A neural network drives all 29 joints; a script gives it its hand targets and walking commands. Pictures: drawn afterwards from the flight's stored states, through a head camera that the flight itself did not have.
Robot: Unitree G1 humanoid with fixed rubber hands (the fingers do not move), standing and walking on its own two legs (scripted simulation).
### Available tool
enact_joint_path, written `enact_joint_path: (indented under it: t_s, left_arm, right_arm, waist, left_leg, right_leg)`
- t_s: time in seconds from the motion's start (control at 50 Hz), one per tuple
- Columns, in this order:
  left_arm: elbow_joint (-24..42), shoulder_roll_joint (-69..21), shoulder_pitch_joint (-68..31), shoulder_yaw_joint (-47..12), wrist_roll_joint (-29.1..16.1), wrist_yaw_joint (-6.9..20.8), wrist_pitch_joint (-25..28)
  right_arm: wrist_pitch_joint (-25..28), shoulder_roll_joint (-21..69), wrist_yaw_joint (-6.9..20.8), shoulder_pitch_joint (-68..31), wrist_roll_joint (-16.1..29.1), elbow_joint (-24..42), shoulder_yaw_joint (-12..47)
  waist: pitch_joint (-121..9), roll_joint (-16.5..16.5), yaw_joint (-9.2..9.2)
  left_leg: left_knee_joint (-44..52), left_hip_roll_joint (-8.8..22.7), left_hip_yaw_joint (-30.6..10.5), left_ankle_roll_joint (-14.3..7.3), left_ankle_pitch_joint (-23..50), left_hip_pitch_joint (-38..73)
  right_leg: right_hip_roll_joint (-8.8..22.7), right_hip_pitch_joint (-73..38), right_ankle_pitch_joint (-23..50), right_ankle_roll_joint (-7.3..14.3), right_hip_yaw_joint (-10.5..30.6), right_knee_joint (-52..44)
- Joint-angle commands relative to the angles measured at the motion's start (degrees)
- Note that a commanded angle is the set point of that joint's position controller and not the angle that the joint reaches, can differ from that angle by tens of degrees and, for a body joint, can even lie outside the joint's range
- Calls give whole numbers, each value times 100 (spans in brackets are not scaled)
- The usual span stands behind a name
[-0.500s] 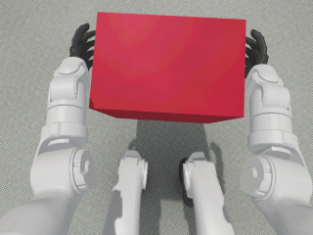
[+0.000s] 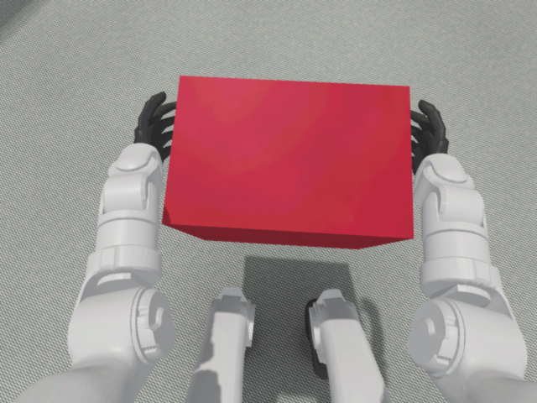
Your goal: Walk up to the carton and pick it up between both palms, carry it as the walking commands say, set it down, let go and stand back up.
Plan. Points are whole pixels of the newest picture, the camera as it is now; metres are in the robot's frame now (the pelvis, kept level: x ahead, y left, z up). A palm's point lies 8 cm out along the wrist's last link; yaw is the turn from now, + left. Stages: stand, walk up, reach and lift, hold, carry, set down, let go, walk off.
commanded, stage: reach and lift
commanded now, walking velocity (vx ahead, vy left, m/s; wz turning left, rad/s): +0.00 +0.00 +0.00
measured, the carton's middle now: (286, 179) +0.45 +0.00 -0.14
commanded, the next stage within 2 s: none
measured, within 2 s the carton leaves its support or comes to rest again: neither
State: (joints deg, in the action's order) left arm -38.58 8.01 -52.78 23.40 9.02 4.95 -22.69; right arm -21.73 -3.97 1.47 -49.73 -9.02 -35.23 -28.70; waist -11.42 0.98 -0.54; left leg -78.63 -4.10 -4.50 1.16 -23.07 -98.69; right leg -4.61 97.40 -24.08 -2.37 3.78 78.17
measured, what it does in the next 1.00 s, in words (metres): rises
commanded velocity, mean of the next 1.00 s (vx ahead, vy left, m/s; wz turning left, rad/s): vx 0.00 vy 0.00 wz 0.00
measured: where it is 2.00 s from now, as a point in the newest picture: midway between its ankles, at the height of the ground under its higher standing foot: (277, 350)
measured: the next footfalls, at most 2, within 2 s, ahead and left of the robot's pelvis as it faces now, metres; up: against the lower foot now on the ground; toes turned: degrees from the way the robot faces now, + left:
none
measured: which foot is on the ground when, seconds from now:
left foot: down 0.00-1.00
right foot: down 0.00-1.00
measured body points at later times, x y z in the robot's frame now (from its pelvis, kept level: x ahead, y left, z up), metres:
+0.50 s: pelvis +0.02 +0.00 +0.07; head +0.23 +0.02 +0.46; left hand +0.45 +0.20 -0.01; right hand +0.45 -0.19 +0.00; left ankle +0.09 +0.12 -0.56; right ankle +0.08 -0.13 -0.56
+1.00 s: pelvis +0.05 +0.00 +0.13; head +0.20 +0.01 +0.55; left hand +0.43 +0.20 +0.07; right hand +0.43 -0.20 +0.08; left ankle +0.09 +0.12 -0.56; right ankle +0.08 -0.13 -0.56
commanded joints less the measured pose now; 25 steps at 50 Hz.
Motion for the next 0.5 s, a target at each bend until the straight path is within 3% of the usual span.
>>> enact_joint_path:
  t_s: [0.0, 0.48]
  left_arm:
    - [240, -5720, -3267, -2818, -920, 1467, 131]
    - [524, -6058, -2026, -3077, -721, 1667, 160]
  right_arm:
    - [11, 5599, 1654, -3549, 918, 59, 3212]
    - [47, 5949, 1826, -2251, 756, 342, 3557]
  waist:
    - [-5378, -237, 36]
    - [-4652, -192, 46]
  left_leg:
    - [890, -294, 657, -80, 1573, 3683]
    - [2218, -255, 506, -138, 1943, 4950]
  right_leg:
    - [-382, -2787, 1220, 65, -767, -851]
    - [-325, -4202, 1705, 85, -550, -2171]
